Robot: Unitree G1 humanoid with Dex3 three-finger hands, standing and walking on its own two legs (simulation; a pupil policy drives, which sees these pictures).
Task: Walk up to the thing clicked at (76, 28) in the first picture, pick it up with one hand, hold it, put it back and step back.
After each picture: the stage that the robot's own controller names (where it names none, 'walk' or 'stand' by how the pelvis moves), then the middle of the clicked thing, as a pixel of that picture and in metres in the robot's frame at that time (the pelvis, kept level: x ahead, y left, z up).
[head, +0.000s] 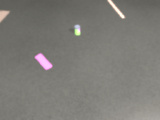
stand; (77, 30) +1.68 +0.06 -0.72
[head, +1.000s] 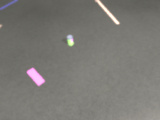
walk; (70, 40) +1.54 +0.25 -0.71
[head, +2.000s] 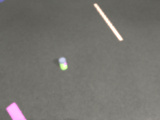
walk; (63, 63) +1.03 +0.27 -0.71
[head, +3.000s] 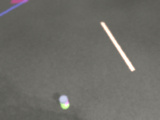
walk; (64, 102) +0.64 +0.22 -0.72
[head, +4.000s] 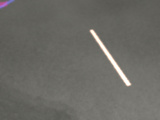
stand; out of the picture +0.41 +0.19 -0.70
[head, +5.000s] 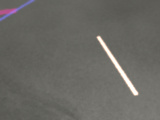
stand; out of the picture +0.36 +0.19 -0.72
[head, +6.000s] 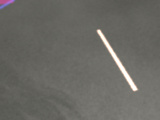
stand; out of the picture +0.34 +0.19 -0.71
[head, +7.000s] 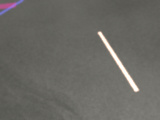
stand; out of the picture +0.35 +0.20 -0.72
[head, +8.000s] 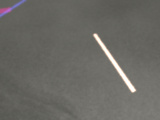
stand; out of the picture +0.35 +0.21 -0.72
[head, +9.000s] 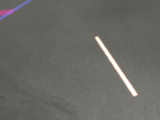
stand; out of the picture +0.33 +0.20 -0.73
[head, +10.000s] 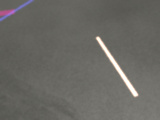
stand; out of the picture +0.34 +0.20 -0.73
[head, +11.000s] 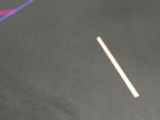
stand; out of the picture +0.33 +0.19 -0.73
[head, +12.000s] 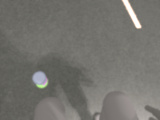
go down; (40, 80) +0.42 +0.19 -0.43
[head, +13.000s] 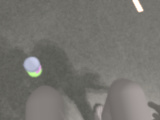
go down; (33, 67) +0.44 +0.19 -0.32
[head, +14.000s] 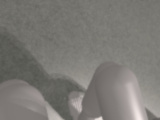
close in; out of the picture +0.44 +0.23 -0.24
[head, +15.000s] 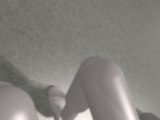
close; out of the picture +0.43 +0.25 -0.23
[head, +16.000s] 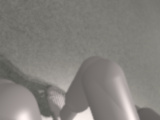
lift; out of the picture +0.41 +0.23 -0.23
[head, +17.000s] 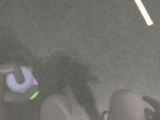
lift; (24, 84) +0.33 +0.20 -0.05
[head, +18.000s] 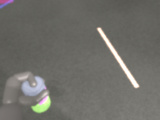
hold; (37, 95) +0.32 +0.17 +0.01
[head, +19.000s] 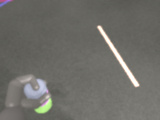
hold; (39, 96) +0.32 +0.17 +0.00
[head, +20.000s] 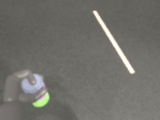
crouch; (36, 91) +0.34 +0.17 -0.04
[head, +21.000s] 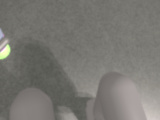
lower; out of the picture +0.49 +0.22 -0.10
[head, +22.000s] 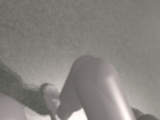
lower; out of the picture +0.45 +0.26 -0.24
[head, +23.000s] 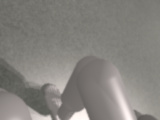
lower; out of the picture +0.45 +0.26 -0.24
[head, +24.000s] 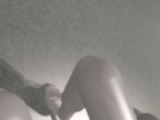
lower; out of the picture +0.45 +0.26 -0.24
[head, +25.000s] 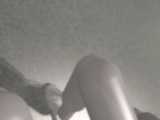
lower; out of the picture +0.45 +0.26 -0.24
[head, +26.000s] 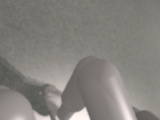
open; out of the picture +0.44 +0.25 -0.24
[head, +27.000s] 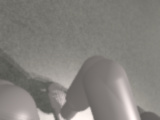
stand; out of the picture +0.44 +0.25 -0.24
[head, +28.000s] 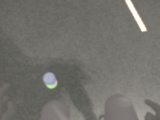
walk; (50, 80) +0.44 +0.17 -0.45
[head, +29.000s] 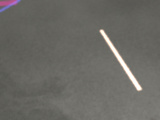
stand; out of the picture +0.37 +0.16 -0.66
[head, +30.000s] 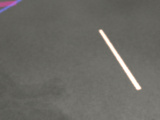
stand; out of the picture +0.38 +0.17 -0.67
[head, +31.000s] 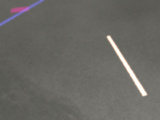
stand; out of the picture +0.39 +0.16 -0.72
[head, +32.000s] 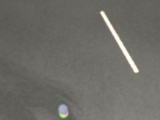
walk; (63, 111) +0.44 +0.12 -0.70
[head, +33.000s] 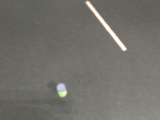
walk; (61, 90) +0.61 +0.18 -0.69
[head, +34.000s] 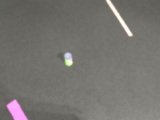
walk; (68, 59) +0.94 +0.17 -0.69
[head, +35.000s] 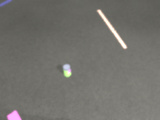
stand; (67, 70) +0.98 +0.16 -0.71
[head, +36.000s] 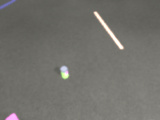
stand; (64, 72) +0.99 +0.19 -0.73
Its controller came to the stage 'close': yes
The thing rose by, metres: 0.72
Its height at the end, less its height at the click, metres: +0.00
